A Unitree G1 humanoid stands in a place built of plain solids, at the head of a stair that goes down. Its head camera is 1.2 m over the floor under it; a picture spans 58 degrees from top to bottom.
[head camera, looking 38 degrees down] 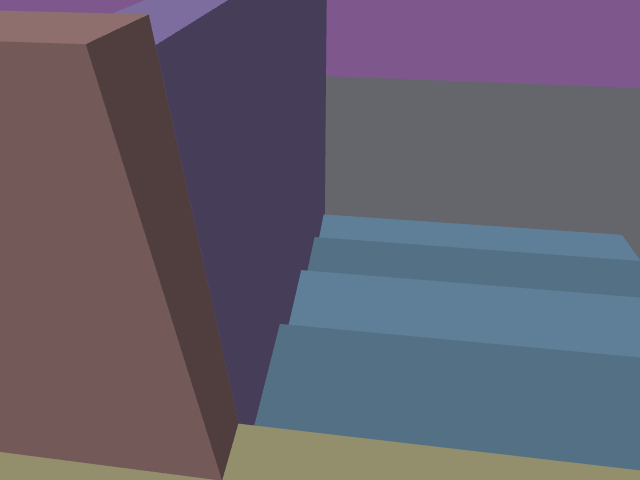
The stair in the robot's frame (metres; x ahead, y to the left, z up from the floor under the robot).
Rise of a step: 0.20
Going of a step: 0.56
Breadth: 2.27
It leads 7 degrees to the right of straight ahead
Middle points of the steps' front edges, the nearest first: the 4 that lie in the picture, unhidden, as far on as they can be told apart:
1.08 -0.96 -0.19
1.64 -1.02 -0.39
2.19 -1.09 -0.59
2.74 -1.16 -0.78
